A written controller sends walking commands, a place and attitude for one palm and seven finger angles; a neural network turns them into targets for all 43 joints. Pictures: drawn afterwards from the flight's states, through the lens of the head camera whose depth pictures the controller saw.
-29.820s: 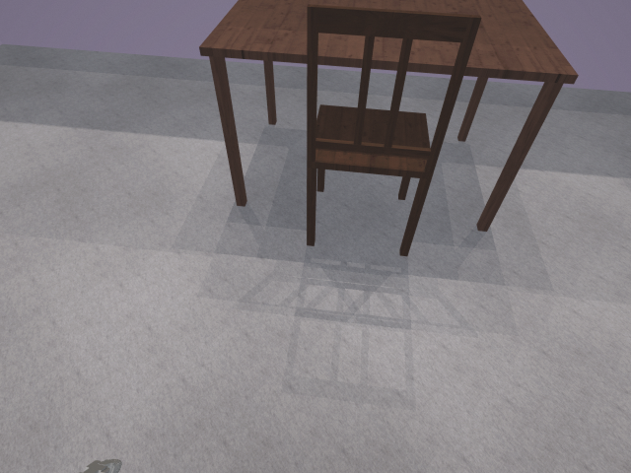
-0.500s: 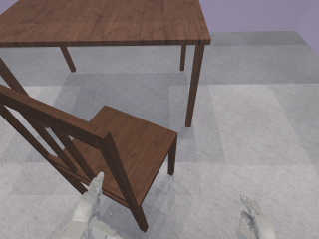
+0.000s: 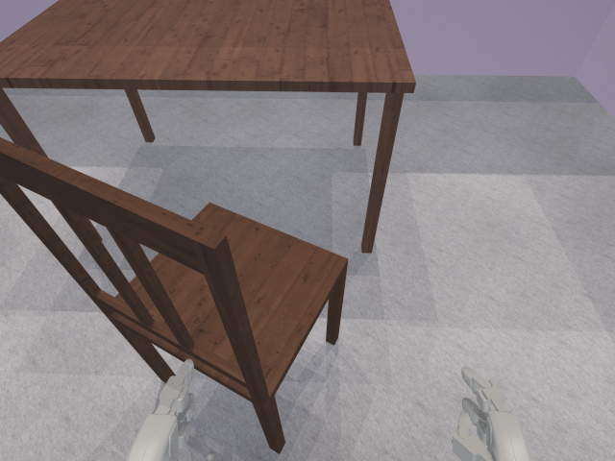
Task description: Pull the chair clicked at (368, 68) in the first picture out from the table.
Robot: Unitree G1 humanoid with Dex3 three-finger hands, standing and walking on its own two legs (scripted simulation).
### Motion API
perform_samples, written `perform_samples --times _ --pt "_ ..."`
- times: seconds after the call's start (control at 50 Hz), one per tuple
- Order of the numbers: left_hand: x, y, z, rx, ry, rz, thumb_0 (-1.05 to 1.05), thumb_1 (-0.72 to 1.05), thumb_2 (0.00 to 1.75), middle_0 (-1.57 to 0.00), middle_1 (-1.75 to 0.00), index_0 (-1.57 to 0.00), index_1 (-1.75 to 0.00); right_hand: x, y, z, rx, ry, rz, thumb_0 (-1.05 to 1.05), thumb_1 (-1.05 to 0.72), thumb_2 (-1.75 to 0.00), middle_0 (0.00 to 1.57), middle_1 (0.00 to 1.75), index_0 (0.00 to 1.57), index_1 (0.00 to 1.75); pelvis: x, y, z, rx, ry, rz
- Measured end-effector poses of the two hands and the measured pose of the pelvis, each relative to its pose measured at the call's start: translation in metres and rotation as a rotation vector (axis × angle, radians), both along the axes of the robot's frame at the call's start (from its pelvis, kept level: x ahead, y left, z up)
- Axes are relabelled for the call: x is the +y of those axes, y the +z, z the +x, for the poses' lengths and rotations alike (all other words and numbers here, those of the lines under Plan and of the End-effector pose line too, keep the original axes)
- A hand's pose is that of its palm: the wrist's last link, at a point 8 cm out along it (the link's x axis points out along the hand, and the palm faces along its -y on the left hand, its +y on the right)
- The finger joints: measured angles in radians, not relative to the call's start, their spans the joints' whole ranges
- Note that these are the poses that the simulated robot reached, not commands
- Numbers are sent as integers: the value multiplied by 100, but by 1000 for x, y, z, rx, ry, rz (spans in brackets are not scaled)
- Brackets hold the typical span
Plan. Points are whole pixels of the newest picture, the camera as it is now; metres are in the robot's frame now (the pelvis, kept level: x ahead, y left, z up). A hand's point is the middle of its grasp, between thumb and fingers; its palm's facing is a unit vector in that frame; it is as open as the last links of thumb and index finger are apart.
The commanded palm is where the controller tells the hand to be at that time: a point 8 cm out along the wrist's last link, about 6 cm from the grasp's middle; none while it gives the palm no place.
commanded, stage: draw the hand back to the body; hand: left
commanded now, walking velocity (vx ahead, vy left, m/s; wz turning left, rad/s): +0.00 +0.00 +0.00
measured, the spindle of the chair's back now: (112, 272) +0.40 +0.33 -0.02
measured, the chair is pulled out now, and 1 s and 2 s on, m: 0.44 0.44 0.44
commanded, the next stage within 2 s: step back with the hand held close in 1.50 s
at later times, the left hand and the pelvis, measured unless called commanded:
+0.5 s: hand (140, 417) +0.16 +0.17 +0.10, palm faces +0.09 -0.97 -0.24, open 17.1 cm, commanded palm +0.12 +0.23 +0.12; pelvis -0.02 -0.02 +0.01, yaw +0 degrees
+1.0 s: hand (35, 334) +0.20 +0.24 +0.19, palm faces +0.39 -0.82 -0.43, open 11.1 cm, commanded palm +0.16 +0.28 +0.22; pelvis +0.02 -0.01 +0.06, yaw -1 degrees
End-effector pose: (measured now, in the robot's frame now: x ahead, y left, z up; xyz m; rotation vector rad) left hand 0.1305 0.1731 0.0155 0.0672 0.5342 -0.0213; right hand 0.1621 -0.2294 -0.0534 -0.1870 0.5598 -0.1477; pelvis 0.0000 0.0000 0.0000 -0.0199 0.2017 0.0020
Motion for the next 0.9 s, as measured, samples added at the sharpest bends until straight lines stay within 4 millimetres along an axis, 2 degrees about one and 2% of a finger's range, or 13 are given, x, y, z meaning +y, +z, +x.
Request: perform_samples --times 0.14,0.2,0.32,0.44,0.5,0.66,0.9 --pt "13 40 12 -419 34 -31 -1 -54 20 -1 -1 0 0 -4 -20 -11 13 19 7 1 -90 -90 20 30 20 30 -4 -15 -13 18 -3 -3" --pt "15 50 15 -522 -7 -16 -1 -54 20 -1 -1 0 0 -5 -30 -14 27 17 31 1 -90 -90 20 30 20 30 -6 -20 -19 19 -9 -2" --pt "21 59 9 -437 -31 4 -1 -54 20 -1 -1 0 0 -3 -26 -18 25 -20 75 1 -90 -90 20 30 20 30 -9 -11 -21 -19 -10 2" --pt "35 88 4 -482 22 38 -1 -51 22 -1 -1 -1 -1 -6 -10 -16 -9 -11 68 1 -90 -90 20 30 20 30 -14 3 -19 -55 0 1" --pt "43 101 4 -447 62 189 -1 -46 25 -2 -2 -1 -2 -10 -3 -13 14 -14 44 1 -90 -90 20 30 20 30 -16 12 -16 -85 -4 9" --pt "63 129 1 -376 199 378 -1 -22 36 -5 -7 -5 -7 -14 15 -1 52 -22 18 1 -90 -90 20 30 20 30 -16 37 -4 -162 -3 15" --pt "88 178 19 -505 271 470 0 20 56 -12 -16 -11 -15 0 30 28 54 45 26 1 -90 -90 20 30 20 30 -13 55 14 -236 -8 18"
